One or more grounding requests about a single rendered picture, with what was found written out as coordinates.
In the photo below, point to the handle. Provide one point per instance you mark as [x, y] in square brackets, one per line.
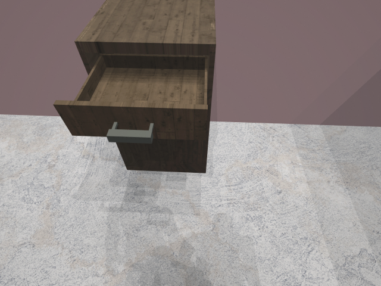
[130, 136]

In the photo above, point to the drawer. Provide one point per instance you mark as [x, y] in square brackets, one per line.
[169, 91]

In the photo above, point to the cabinet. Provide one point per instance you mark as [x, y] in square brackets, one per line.
[156, 27]

